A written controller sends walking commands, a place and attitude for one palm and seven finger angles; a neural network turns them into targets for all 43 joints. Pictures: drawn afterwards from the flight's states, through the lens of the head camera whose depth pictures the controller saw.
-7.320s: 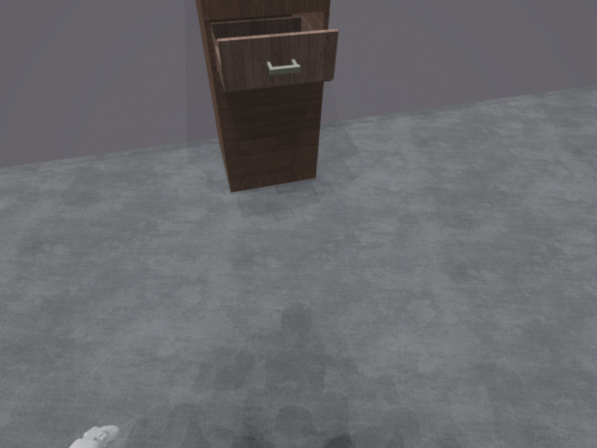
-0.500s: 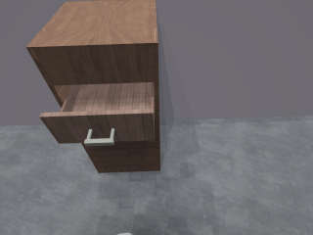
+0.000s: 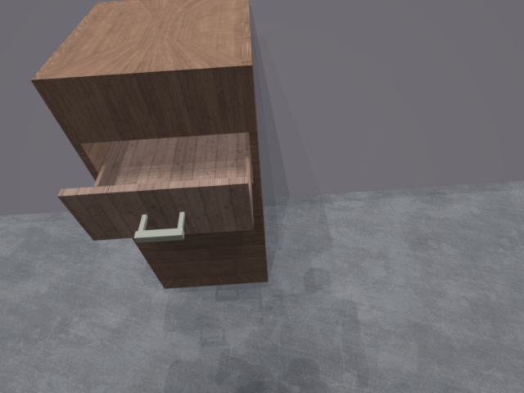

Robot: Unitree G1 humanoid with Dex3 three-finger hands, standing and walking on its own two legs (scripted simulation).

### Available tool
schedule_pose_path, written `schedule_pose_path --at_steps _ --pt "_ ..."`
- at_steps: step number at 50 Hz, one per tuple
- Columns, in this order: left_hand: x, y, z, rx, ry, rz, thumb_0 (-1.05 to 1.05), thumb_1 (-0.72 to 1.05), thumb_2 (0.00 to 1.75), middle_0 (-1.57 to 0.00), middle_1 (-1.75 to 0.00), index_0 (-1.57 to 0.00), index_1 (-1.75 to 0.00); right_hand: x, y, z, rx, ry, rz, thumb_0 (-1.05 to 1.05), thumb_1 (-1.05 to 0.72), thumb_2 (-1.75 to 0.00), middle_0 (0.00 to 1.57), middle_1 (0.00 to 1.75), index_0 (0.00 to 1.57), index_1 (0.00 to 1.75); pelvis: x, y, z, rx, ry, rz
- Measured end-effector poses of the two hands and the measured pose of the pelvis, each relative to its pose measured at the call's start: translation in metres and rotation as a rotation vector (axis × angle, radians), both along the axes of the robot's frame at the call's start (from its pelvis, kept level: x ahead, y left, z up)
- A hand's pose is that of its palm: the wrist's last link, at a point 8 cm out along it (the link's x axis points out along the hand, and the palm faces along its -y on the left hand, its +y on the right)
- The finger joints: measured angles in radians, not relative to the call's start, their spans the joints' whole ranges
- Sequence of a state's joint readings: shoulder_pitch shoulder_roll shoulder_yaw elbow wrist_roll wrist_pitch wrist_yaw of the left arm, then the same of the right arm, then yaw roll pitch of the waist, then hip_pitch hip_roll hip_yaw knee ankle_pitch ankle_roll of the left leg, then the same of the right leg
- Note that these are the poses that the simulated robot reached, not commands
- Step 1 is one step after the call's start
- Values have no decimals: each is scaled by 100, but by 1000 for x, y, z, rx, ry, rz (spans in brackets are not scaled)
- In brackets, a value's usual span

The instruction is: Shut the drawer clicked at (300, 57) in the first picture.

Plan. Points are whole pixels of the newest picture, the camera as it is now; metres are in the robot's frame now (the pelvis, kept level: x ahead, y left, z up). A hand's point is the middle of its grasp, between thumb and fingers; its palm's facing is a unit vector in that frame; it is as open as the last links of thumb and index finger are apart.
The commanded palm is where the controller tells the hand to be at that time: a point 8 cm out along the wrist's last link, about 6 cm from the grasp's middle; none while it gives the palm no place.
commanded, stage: come to a stop and stand still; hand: left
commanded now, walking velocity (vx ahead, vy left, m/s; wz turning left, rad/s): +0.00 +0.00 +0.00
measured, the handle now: (161, 227) +0.44 +0.26 -0.07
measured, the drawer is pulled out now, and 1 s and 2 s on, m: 0.16 0.16 0.16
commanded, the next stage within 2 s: look again from close up in 1.60 s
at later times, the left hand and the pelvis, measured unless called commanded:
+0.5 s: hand out of the picture -0.04 +0.19 -0.17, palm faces +0.08 -0.98 -0.20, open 7.3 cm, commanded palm none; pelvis -0.04 +0.01 +0.01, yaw +1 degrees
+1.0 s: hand out of the picture -0.06 +0.19 -0.17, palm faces +0.07 -0.99 -0.15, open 7.4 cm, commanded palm none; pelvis -0.03 +0.05 +0.01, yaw +0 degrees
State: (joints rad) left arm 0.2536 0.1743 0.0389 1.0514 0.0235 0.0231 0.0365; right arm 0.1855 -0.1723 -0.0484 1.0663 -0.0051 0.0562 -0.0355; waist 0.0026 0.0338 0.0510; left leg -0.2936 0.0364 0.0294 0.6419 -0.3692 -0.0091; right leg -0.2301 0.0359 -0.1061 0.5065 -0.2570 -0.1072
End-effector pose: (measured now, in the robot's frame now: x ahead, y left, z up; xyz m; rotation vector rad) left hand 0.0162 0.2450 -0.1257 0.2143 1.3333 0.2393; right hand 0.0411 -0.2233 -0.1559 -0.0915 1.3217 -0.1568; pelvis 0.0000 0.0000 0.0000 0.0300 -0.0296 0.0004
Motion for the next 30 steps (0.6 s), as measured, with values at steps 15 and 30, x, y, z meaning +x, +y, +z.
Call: schedule_pose_path --at_steps 15,30 --pt "-13 -16 -9 -69 -49 31 0 94 90 -20 -30 -20 -30 -97 15 8 5 169 13 0 -91 -90 20 30 20 30 -25 -1 4 -28 3 24" --pt "-83 -11 -16 -125 95 51 1 92 90 -20 -30 -20 -30 -150 46 16 18 225 -22 0 -90 -90 20 30 20 30 -42 21 6 -25 13 8"
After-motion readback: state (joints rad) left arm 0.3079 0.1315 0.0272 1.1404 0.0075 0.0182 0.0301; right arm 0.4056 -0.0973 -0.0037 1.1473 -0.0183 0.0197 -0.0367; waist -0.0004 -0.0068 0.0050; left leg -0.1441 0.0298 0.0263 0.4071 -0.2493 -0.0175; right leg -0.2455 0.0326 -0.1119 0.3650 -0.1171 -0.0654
